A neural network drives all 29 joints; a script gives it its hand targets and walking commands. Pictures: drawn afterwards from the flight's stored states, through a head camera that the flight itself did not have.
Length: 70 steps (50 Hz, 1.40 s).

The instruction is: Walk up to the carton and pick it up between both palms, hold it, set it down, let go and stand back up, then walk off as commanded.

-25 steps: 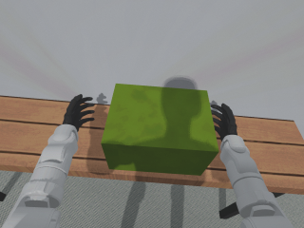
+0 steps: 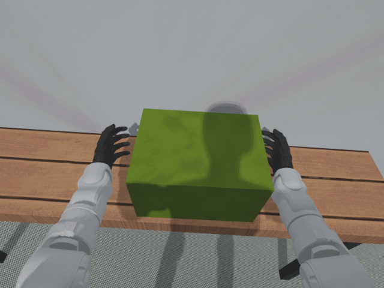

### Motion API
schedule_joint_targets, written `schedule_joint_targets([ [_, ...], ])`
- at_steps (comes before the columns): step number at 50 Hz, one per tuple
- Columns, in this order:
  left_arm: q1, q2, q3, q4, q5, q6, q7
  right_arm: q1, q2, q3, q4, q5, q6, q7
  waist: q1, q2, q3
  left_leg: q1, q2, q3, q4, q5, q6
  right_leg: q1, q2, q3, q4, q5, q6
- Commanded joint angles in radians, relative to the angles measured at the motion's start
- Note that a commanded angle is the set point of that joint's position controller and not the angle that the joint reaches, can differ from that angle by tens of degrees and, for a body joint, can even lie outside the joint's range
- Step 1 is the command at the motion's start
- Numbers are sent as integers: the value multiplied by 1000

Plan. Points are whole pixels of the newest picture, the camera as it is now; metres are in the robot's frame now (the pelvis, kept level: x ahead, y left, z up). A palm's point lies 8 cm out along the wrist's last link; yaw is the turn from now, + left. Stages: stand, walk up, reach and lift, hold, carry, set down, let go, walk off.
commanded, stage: reach and lift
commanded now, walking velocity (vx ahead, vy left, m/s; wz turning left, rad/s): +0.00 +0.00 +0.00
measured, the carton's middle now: (198, 165) +0.40 +0.01 +0.02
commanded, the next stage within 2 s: none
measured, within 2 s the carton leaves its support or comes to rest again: leaves its support in 1.58 s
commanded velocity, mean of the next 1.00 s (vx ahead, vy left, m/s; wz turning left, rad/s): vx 0.00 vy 0.00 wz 0.00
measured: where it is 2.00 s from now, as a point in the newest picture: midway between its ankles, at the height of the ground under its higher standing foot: outside the picture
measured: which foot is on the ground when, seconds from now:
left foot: down 0.00-1.00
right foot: down 0.00-1.00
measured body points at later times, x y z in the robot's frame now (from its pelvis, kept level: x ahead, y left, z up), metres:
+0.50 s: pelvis -0.01 +0.00 -0.01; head +0.02 +0.01 +0.44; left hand +0.39 +0.20 +0.03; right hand +0.40 -0.17 +0.05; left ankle +0.00 +0.15 -0.74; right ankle +0.03 -0.15 -0.74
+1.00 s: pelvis +0.01 +0.01 +0.00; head +0.02 +0.01 +0.45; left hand +0.38 +0.20 +0.04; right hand +0.39 -0.17 +0.05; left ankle +0.00 +0.15 -0.74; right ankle +0.03 -0.15 -0.74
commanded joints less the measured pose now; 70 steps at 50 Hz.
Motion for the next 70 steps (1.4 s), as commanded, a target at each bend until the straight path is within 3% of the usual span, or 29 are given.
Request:
schedule_joint_targets([
  [1,-502,112,22,-180,17,-102,12,-472,-51,-9,-200,-24,-73,10,15,39,-589,206,-101,94,11,432,-36,249,71,-66,4,230,-18],
  [8,-518,58,41,-136,54,-133,29,-499,22,6,-187,-45,-82,-1,34,37,-610,154,-100,100,23,413,-36,269,65,-53,21,230,-14],
  [14,-530,20,43,-82,53,-160,24,-517,82,8,-187,-59,-81,-10,19,0,-619,109,-104,102,29,374,-22,285,58,-39,37,234,-9],
  [19,-550,-18,29,-55,51,-191,23,-525,107,-10,-156,-91,-85,-11,-3,8,-606,119,-101,92,32,349,-26,249,62,-48,36,186,-10],
  [22,-570,-35,18,-49,58,-205,25,-533,116,-28,-140,-107,-86,-6,-5,28,-586,128,-99,88,29,307,-27,213,61,-53,30,124,-16],
  [30,-549,-107,15,-10,88,-242,14,-513,192,-31,-120,-144,-89,11,-16,33,-549,140,-102,82,29,315,-29,211,60,-58,24,109,-21],
  [36,-528,-274,-24,-21,144,-267,-20,-510,376,12,-156,-199,-107,47,-20,49,-532,177,-110,73,19,377,-34,258,55,-63,15,166,-21],
  [40,-667,-738,-234,-54,180,-297,-118,-571,852,195,-226,-289,-97,154,-36,47,-523,203,-120,61,-17,386,-30,292,42,-66,-7,195,-17],
  [41,-690,-782,-280,-80,163,-300,-128,-564,892,252,-252,-280,-93,168,-35,49,-539,208,-123,52,-24,401,-35,312,41,-59,-9,231,-17],
  [44,-694,-795,-312,-97,164,-298,-127,-498,905,321,-248,-261,-69,183,-32,64,-512,199,-128,41,-48,412,-38,360,44,-46,-23,290,-19],
  [50,-646,-803,-384,-234,111,-275,-113,-422,908,431,-373,-183,-36,174,-49,19,-523,203,-130,9,-53,501,-40,427,60,-36,-28,422,-10],
  [54,-609,-816,-411,-302,117,-237,-113,-390,882,435,-409,-161,-9,169,-65,15,-487,216,-131,-6,-64,517,-47,432,65,-38,-44,433,-8],
  [60,-511,-835,-442,-384,136,-187,-109,-360,847,443,-476,-154,10,166,-59,30,-486,244,-127,-14,-66,548,-56,424,66,-44,-59,437,-13],
  [64,-515,-841,-470,-437,133,-148,-106,-359,829,445,-511,-143,26,161,-67,42,-478,261,-128,-16,-74,538,-58,430,64,-52,-74,424,-17],
  [70,-513,-867,-520,-556,127,-98,-79,-400,819,473,-625,-117,46,155,-53,59,-534,301,-122,-19,-68,568,-60,406,72,-62,-82,419,-22],
])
